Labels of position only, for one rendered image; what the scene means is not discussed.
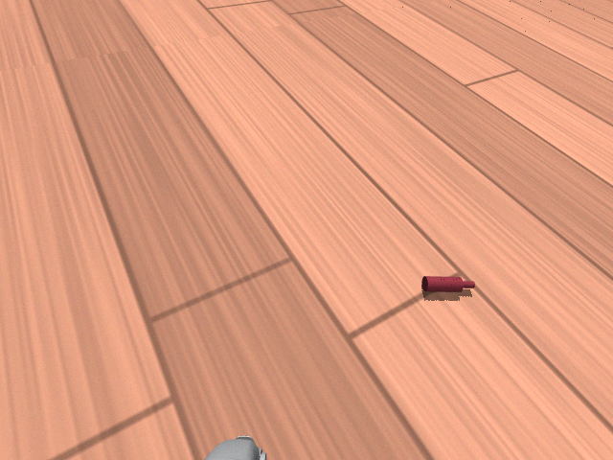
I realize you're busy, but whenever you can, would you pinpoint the bottle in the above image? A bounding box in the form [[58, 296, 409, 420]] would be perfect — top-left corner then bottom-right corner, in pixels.
[[421, 276, 475, 292]]

